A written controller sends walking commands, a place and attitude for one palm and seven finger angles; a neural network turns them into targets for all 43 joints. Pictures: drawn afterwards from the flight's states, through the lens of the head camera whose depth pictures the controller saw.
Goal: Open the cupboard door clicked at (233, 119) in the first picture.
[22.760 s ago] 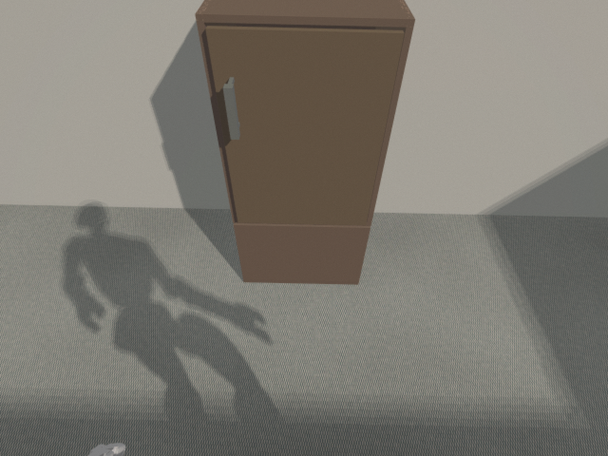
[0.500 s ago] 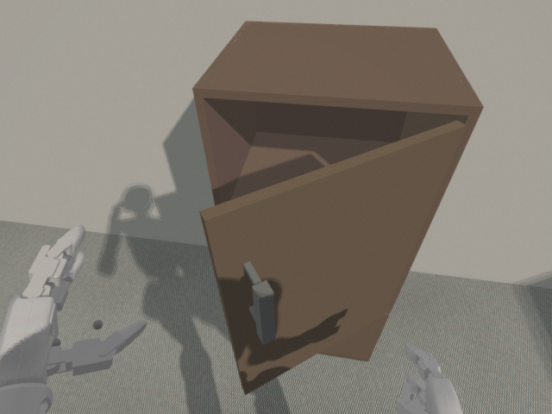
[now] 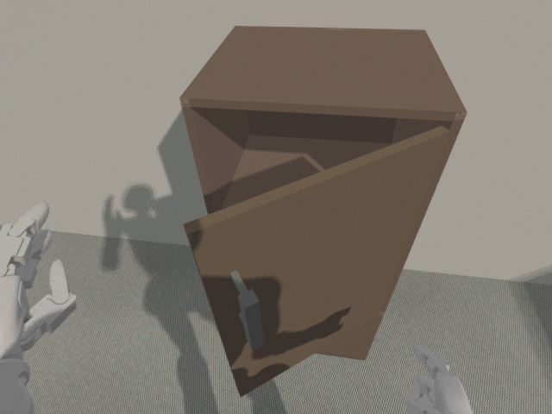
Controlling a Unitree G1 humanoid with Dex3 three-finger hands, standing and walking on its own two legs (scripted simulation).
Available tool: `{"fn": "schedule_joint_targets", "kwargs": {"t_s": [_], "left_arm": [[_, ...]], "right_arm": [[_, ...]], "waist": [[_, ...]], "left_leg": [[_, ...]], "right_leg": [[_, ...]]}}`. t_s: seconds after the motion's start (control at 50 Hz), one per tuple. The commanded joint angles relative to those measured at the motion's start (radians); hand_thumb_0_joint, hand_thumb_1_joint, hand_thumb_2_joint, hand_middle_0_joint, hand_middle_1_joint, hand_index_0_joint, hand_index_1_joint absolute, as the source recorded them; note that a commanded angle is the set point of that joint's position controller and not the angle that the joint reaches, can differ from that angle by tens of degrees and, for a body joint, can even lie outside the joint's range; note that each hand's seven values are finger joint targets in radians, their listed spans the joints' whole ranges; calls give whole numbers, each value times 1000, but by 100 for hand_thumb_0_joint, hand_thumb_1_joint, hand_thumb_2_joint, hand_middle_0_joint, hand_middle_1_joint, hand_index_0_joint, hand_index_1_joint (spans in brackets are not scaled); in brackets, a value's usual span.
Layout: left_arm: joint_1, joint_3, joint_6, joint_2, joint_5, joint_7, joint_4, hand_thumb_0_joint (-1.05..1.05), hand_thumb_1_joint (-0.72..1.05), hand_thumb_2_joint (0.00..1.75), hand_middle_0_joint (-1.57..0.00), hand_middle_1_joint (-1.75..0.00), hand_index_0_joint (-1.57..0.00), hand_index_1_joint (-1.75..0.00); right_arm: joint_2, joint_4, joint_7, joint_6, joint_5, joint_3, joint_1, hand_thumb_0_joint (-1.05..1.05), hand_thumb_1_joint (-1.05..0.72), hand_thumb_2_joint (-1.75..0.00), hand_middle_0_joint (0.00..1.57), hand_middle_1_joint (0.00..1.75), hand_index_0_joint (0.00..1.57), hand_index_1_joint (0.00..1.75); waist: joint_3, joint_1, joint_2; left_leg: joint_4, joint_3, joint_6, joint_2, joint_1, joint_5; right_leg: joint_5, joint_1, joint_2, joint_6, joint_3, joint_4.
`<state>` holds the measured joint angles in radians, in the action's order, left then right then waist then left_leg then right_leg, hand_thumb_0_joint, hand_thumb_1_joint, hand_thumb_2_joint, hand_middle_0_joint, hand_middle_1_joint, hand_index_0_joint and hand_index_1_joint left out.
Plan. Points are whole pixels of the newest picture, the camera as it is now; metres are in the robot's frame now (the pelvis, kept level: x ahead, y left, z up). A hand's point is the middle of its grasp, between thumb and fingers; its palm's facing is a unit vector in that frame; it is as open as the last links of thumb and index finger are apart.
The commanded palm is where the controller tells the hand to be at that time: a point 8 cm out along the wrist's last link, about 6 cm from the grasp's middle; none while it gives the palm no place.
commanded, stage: draw the hand back to the body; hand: left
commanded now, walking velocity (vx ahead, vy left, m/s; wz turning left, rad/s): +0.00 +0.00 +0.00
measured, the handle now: (246, 311) +0.26 +0.08 +0.02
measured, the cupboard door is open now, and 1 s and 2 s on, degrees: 37 37 37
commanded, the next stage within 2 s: step back with the hand held close in 0.16 s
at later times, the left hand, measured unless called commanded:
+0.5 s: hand (57, 308) +0.18 +0.27 +0.15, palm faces +0.40 -0.80 -0.45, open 7.4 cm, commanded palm +0.11 +0.30 +0.18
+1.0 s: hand out of the picture +0.08 +0.28 +0.15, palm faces +0.46 -0.78 -0.43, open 7.4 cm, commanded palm +0.02 +0.32 +0.18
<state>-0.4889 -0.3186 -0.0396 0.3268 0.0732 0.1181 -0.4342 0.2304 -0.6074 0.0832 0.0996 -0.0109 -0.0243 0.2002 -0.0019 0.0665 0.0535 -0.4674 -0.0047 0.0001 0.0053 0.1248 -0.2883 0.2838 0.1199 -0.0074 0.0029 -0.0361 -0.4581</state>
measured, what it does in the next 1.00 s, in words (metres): shifts its weight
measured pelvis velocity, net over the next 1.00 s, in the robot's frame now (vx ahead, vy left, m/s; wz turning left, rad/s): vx -0.11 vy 0.02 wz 0.02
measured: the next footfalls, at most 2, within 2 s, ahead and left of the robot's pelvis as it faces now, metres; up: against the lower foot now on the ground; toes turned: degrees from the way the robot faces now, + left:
right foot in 1.38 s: -0.30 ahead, -0.10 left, +0.00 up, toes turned +0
left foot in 1.56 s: -0.12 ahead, +0.07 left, +0.00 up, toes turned +1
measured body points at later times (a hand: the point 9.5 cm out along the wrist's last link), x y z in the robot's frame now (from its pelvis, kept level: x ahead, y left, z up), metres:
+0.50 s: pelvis -0.03 +0.00 +0.00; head -0.02 -0.01 +0.45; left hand +0.15 +0.31 +0.17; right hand +0.16 -0.23 -0.08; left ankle -0.02 +0.12 -0.74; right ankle -0.02 -0.12 -0.74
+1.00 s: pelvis -0.11 +0.02 -0.02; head -0.11 +0.02 +0.43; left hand +0.05 +0.32 +0.17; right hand +0.06 -0.22 -0.09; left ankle -0.03 +0.12 -0.73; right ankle -0.02 -0.11 -0.74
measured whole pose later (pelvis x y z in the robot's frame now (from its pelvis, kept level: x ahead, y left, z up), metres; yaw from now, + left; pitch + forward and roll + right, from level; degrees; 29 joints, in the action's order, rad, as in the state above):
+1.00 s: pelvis -0.11 +0.02 -0.02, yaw +1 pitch -2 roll -1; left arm -0.52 -0.39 -0.17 0.37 0.02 0.17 -0.50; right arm 0.22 -0.57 0.08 0.04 0.00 0.00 0.21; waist 0.03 0.01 0.01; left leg -0.69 -0.01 -0.02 -0.01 0.44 -0.36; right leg 0.16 0.38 -0.02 -0.01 -0.04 -0.56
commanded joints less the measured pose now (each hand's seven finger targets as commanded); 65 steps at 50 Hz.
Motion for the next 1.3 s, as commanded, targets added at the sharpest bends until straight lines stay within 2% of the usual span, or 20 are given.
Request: {"fn": "schedule_joint_targets", "kwargs": {"t_s": [0.0, 0.24, 0.28, 0.3, 0.38, 0.42, 0.56, 0.66, 0.78, 0.86, 0.92, 0.96, 1.0, 1.02, 1.06, 1.08, 1.12, 1.14, 1.18, 1.28], "left_arm": [[82, -145, -78, 215, -3, 18, -245, 0, 90, 90, -20, -30, -20, -30], [115, -116, -82, 183, -3, 10, -194, 0, 90, 90, -20, -30, -20, -30], [255, -252, -123, 319, -10, 18, -210, 0, 90, 90, -20, -30, -20, -30], [141, -210, -127, 257, -8, 8, -119, 0, 90, 90, -20, -30, -20, -30], [49, -158, -132, 213, -15, 1, -150, 0, 90, 90, -20, -30, -20, -30], [17, -165, -139, 224, -16, 6, -206, 0, 90, 90, -20, -30, -20, -30], [-65, -239, -151, 283, -13, 34, -289, 0, 90, 90, -20, -30, -20, -30], [-85, -244, -165, 272, -19, 43, -288, 0, 90, 90, -20, -30, -20, -30], [-45, -220, -182, 233, -42, 44, -263, 0, 90, 90, -20, -30, -20, -30], [18, -206, -188, 231, -59, 51, -249, 0, 90, 90, -20, -30, -20, -30], [70, -223, -199, 286, -56, 68, -293, 0, 90, 90, -20, -30, -20, -30], [69, -200, -198, 272, -45, 80, -298, 0, 90, 90, -20, -30, -20, -30], [74, -214, -198, 287, -42, 86, -321, 0, 90, 90, -20, -30, -20, -30], [63, -244, -204, 318, -42, 93, -339, 0, 90, 90, -20, -30, -20, -30], [28, -254, -212, 285, -43, 90, -367, 0, 90, 90, -20, -30, -20, -30], [64, -279, -213, 299, -58, 89, -401, 0, 90, 90, -20, -30, -20, -30], [78, -321, -230, 355, -54, 91, -393, 0, 90, 90, -20, -30, -20, -30], [38, -279, -227, 299, -51, 87, -361, 0, 90, 90, -20, -30, -20, -30], [-69, -272, -211, 271, -36, 88, -311, 0, 90, 90, -20, -30, -20, -30], [-83, -218, -201, 245, 2, 62, -336, 0, 90, 90, -20, -30, -20, -30]], "right_arm": [[87, 163, 12, 60, 2, 35, -144, 0, -90, -90, 20, 30, 20, 30], [91, 148, 10, 60, 2, 37, -152, 0, -90, -90, 20, 30, 20, 30], [111, 169, 6, 37, -3, 41, -127, 0, -90, -90, 20, 30, 20, 30], [100, 150, 6, 20, 2, 44, -133, 0, -90, -90, 20, 30, 20, 30], [113, 173, -1, -18, 7, 54, -144, 0, -90, -90, 20, 30, 20, 30], [119, 182, 1, -28, 8, 60, -148, 0, -90, -90, 20, 30, 20, 30], [111, 218, 9, -56, -2, 76, -137, 0, -90, -90, 20, 30, 20, 30], [118, 224, 14, -50, -1, 78, -132, 0, -90, -90, 20, 30, 20, 30], [134, 220, 10, -20, -1, 80, -108, 0, -90, -90, 20, 30, 20, 30], [131, 212, 9, -7, 4, 82, -96, 0, -90, -90, 20, 30, 20, 30], [126, 186, 8, -5, 10, 84, -81, 0, -90, -90, 20, 30, 20, 30], [105, 168, 6, -9, 13, 69, -74, 0, -90, -90, 20, 30, 20, 30], [111, 166, 12, -14, 10, 66, -75, 0, -90, -90, 20, 30, 20, 30], [127, 166, 22, -15, 14, 70, -88, 0, -90, -90, 20, 30, 20, 30], [140, 197, 28, 0, 18, 66, -104, 0, -90, -90, 20, 30, 20, 30], [124, 203, 23, 14, 24, 78, -102, 0, -90, -90, 20, 30, 20, 30], [91, 164, 13, 31, 28, 94, -92, 0, -90, -90, 20, 30, 20, 30], [98, 157, -1, 40, 24, 99, -106, 0, -90, -90, 20, 30, 20, 30], [100, 150, -20, 48, 11, 106, -108, 0, -90, -90, 20, 30, 20, 30], [88, 98, -38, 63, 23, 76, -82, 0, -90, -90, 20, 30, 20, 30]], "waist": [[-93, 7, 9], [-36, 0, 10], [22, -42, -44], [-1, -46, -108], [-45, -54, -26], [-86, -51, 30], [-172, -52, -2], [-143, -51, 71], [-55, -64, 68], [1, -73, -30], [-3, -77, -132], [-43, -86, -182], [-47, -94, -133], [-41, -90, -33], [-46, -80, 282], [-64, -73, 352], [-84, -77, 200], [-92, -71, 135], [-104, -60, 172], [-153, -76, 194]], "left_leg": [[57, 16, -25, -5, -12, 302], [87, 12, -25, -2, -19, 237], [49, -11, -44, 16, 52, 187], [25, -16, -43, 12, 34, 190], [29, -12, -30, 21, 34, 305], [42, -17, -28, 32, 36, 363], [55, -41, -28, 59, 120, 376], [110, -79, -50, 91, 272, 237], [176, -122, -85, 122, 544, -205], [70, -98, -76, 79, 558, -341], [-195, -20, -21, -4, 313, -213], [-292, 7, -4, -19, 163, -122], [-212, -6, -9, -9, 110, -115], [-109, -70, -22, 26, 140, -173], [296, -382, -110, 227, 500, -528], [417, -502, -175, 325, 654, -588], [336, -440, -169, 311, 494, -345], [277, -374, -164, 284, 439, -301], [275, -248, -127, 232, 406, -299], [299, -185, -52, 179, 210, -140]], "right_leg": [[-304, -41, 0, 7, -2, 64], [-226, -20, 4, 6, 2, 99], [-260, 51, -41, 0, 76, 159], [-281, 51, -62, 3, 78, 166], [-364, 40, -67, 0, 53, 120], [-382, 18, -59, -2, 41, 91], [-402, -44, -38, -12, 37, 2], [-319, -89, -14, -20, 36, -74], [-173, -144, 3, -25, 57, -148], [78, -5, -39, -9, 133, -27], [345, 307, -164, 63, 245, 194], [367, 436, -215, 85, 207, 222], [339, 475, -175, 56, 131, 164], [333, 458, -128, 35, 88, 90], [204, 162, 48, -27, 17, -366], [151, 29, 104, -35, 34, -682], [188, 178, 80, -23, 104, -809], [192, 194, 88, -20, 102, -777], [214, 165, 101, -14, 26, -684], [288, 99, 116, 14, -39, -147]]}}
